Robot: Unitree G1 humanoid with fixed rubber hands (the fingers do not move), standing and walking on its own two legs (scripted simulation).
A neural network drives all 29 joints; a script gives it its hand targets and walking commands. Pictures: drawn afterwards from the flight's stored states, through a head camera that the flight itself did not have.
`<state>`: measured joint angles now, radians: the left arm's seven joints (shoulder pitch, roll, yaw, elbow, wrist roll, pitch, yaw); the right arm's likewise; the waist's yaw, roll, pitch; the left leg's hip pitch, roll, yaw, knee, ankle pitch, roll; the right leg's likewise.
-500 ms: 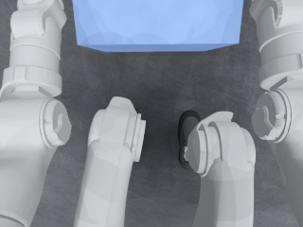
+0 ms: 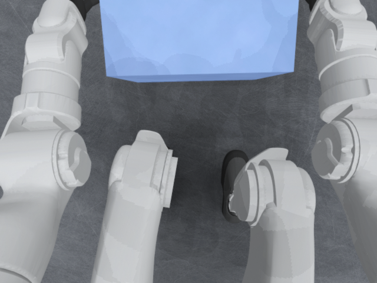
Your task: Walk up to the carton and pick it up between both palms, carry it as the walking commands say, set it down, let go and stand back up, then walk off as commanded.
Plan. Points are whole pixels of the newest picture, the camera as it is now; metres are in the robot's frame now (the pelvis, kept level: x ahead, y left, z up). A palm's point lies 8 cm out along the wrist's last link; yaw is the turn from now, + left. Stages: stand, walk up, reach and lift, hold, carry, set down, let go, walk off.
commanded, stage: set down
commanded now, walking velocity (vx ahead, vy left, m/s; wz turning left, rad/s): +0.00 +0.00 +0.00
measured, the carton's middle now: (196, 10) +0.56 +0.05 -0.25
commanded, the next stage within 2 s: none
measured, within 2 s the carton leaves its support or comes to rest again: neither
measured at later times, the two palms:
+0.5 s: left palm (71, 1) +0.52 +0.25 -0.15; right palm out of the picture +0.57 -0.14 -0.14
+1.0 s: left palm out of the picture +0.53 +0.25 -0.17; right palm out of the picture +0.57 -0.14 -0.17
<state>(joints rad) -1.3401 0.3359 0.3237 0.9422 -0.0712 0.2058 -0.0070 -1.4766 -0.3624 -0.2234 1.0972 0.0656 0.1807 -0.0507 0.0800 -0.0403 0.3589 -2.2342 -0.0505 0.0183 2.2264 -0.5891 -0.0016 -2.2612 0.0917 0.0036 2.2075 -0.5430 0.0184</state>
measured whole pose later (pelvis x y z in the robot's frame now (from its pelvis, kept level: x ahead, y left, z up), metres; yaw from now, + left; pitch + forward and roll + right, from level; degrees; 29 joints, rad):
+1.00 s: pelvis +0.00 +0.00 -0.01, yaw +0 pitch +31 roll +0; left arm -1.41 0.39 0.26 1.06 -0.13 0.07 0.01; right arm -1.51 -0.38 -0.16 1.14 0.12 0.10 -0.05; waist 0.07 -0.01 0.47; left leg -2.21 -0.03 0.02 2.29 -0.61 0.01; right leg -2.23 0.06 -0.02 2.26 -0.58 0.00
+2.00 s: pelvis -0.01 +0.00 +0.06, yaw +1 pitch +27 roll -2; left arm -1.37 0.52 0.18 0.80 -0.25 0.26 0.03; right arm -1.45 -0.51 -0.17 0.91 0.17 0.27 -0.03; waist 0.09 0.00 0.52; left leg -1.97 -0.03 0.00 2.06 -0.56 0.03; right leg -1.95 0.03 -0.03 2.04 -0.56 0.00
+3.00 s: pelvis +0.03 +0.00 +0.30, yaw +2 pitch +39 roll -2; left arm -1.14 0.42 0.27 0.93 -0.08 0.20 -0.07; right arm -1.23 -0.39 -0.26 1.00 0.02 0.22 0.04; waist 0.06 -0.01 0.08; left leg -1.46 -0.03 -0.04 1.08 -0.29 0.00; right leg -1.44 0.06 0.01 1.05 -0.29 -0.01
